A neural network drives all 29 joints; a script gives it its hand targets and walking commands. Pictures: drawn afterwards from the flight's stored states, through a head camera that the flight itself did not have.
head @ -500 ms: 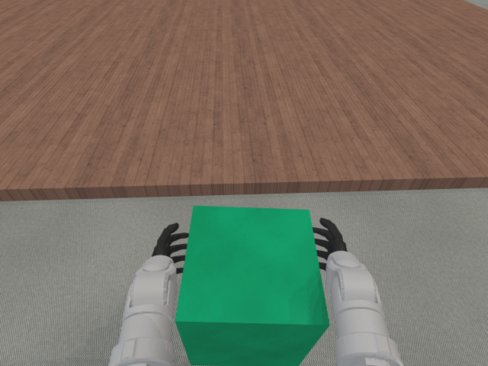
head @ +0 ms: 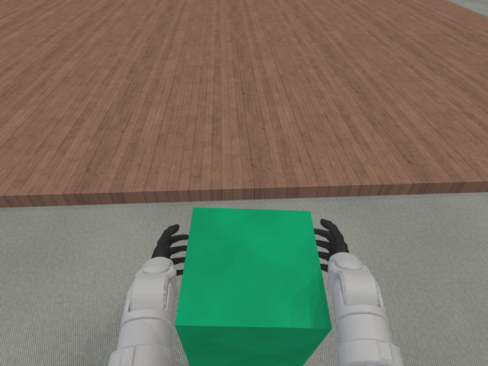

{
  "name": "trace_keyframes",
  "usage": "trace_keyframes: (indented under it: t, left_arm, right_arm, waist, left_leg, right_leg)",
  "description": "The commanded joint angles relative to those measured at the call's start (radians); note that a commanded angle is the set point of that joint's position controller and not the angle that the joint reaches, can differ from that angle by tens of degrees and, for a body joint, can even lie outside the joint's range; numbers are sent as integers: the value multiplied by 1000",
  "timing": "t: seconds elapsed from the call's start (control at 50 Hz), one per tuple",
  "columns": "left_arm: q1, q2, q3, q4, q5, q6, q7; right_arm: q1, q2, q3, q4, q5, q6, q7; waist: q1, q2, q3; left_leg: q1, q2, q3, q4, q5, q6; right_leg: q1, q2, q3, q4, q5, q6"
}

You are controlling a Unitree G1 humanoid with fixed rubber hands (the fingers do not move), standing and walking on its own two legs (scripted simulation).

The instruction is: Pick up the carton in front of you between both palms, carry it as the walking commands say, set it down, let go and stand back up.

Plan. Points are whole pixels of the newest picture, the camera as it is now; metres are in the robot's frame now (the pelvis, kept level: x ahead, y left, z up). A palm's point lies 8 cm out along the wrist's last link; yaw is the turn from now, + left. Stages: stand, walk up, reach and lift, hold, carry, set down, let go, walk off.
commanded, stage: reach and lift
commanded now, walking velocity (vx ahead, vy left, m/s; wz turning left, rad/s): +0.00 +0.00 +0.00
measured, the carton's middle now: (248, 292) +0.28 +0.00 -0.05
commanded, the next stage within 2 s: hold in 0.22 s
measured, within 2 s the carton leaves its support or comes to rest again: neither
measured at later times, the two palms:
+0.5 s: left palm (161, 263) +0.28 +0.15 +0.05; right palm (343, 258) +0.28 -0.15 +0.06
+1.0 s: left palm (177, 235) +0.32 +0.12 +0.07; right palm (354, 234) +0.32 -0.18 +0.08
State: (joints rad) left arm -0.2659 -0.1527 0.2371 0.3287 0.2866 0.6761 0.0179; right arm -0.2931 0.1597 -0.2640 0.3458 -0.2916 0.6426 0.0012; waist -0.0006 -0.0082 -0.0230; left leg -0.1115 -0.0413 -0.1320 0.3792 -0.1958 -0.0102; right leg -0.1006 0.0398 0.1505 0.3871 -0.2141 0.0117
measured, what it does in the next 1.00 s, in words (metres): stands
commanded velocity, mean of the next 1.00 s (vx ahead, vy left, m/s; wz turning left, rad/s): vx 0.15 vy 0.00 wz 0.00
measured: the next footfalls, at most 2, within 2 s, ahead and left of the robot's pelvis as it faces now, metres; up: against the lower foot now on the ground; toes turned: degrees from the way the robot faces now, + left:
left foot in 1.14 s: +0.15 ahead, +0.09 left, +0.00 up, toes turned +9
right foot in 1.46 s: +0.41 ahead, -0.14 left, +0.00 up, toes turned -12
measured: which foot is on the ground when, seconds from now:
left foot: down 0.00-0.92, up 0.94-1.00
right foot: down 0.00-1.00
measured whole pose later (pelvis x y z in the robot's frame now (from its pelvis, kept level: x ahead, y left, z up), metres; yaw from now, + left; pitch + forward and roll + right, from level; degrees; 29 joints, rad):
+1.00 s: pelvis +0.03 -0.02 -0.01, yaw +1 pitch +2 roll +1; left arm -0.24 -0.15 0.14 0.03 0.18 0.91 0.07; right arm -0.23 0.14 -0.19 -0.02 -0.19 0.90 -0.03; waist 0.00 0.01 -0.15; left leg -0.35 0.04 0.03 0.71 -0.45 -0.01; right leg -0.23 -0.01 -0.02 0.48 -0.29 -0.02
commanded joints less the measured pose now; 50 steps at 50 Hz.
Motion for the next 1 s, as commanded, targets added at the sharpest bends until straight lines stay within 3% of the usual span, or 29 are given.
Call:
trace_keyframes:
  t: [0.0,0.18,0.3,0.42,0.7,0.72,0.76,0.78,0.82,0.84,0.88,0.9,0.92,0.94,0.96,0.98]
  left_arm:
    - [-511,-941,-537,-70,-267,-39,-257]
    - [-506,-932,-550,-106,-278,-18,-259]
    - [-513,-929,-621,-200,-321,18,-255]
    - [-514,-890,-542,-134,-275,55,-256]
    - [-616,-931,-535,-98,-275,41,-268]
    - [-607,-931,-541,-100,-280,41,-265]
    - [-627,-929,-566,-145,-296,43,-260]
    - [-644,-934,-588,-174,-312,48,-256]
    - [-656,-942,-646,-236,-354,68,-246]
    - [-654,-939,-673,-268,-375,83,-240]
    - [-649,-942,-725,-337,-421,126,-225]
    - [-649,-932,-735,-368,-430,151,-214]
    - [-623,-907,-737,-389,-431,178,-198]
    - [-578,-877,-734,-403,-429,207,-179]
    - [-557,-855,-730,-435,-427,235,-159]
    - [-540,-843,-735,-477,-437,265,-140]
  right_arm:
    - [-398,952,530,15,240,-1,255]
    - [-388,953,544,-18,251,22,251]
    - [-384,956,609,-111,290,62,241]
    - [-393,916,534,-46,252,95,247]
    - [-496,943,521,-9,245,79,265]
    - [-491,939,529,-24,255,81,262]
    - [-483,939,548,-51,267,85,251]
    - [-493,943,568,-83,279,90,243]
    - [-483,947,610,-147,298,112,222]
    - [-471,946,638,-188,309,130,210]
    - [-473,934,690,-283,338,175,185]
    - [-489,931,716,-327,356,204,176]
    - [-502,926,738,-361,375,234,167]
    - [-509,907,759,-383,394,263,159]
    - [-515,890,784,-412,420,290,150]
    - [-502,883,806,-443,448,317,138]
  waist:
    - [0,10,-241]
    - [1,4,-225]
    - [-6,2,-261]
    - [-3,4,-129]
    - [-5,9,-177]
    - [4,52,-165]
    - [-3,67,-167]
    - [-6,93,-155]
    - [-3,170,-204]
    - [0,178,-234]
    - [6,120,-275]
    - [7,11,-268]
    - [21,-206,-244]
    - [27,-274,-164]
    - [27,-223,-153]
    - [24,-158,-175]
  left_leg:
    - [110,-52,61,-41,232,-14]
    - [114,-57,61,-49,226,-12]
    - [149,-58,55,-60,272,-14]
    - [100,-54,68,-88,108,-8]
    - [107,-46,70,-76,64,-7]
    - [-24,121,25,-21,-117,10]
    - [-112,127,-42,-85,-514,34]
    - [-128,148,-69,-111,-597,50]
    - [-98,223,-138,-146,-525,89]
    - [-94,242,-136,-138,-488,105]
    - [-188,194,-32,-54,-490,91]
    - [-262,130,77,79,-468,53]
    - [-408,57,203,335,-370,2]
    - [-564,56,230,419,-316,-14]
    - [-586,93,198,421,-312,-6]
    - [-564,104,200,371,-296,-2]
  right_leg:
    - [39,58,-73,-52,235,9]
    - [51,56,-70,-62,242,11]
    - [99,55,-63,-75,305,14]
    - [46,49,-74,-102,135,7]
    - [35,48,-82,-87,82,0]
    - [-80,-104,-42,3,-77,-6]
    - [-161,-64,-55,26,-401,-14]
    - [-205,-43,-92,81,-427,-11]
    - [-230,-6,-193,229,-224,1]
    - [-218,-13,-209,205,-191,-2]
    - [-69,-21,-213,51,-195,-19]
    - [-32,-97,-85,-44,-310,-39]
    - [28,-268,191,-185,-504,-99]
    - [79,-365,350,-252,-487,-159]
    - [79,-386,360,-254,-372,-194]
    - [86,-376,291,-226,-254,-193]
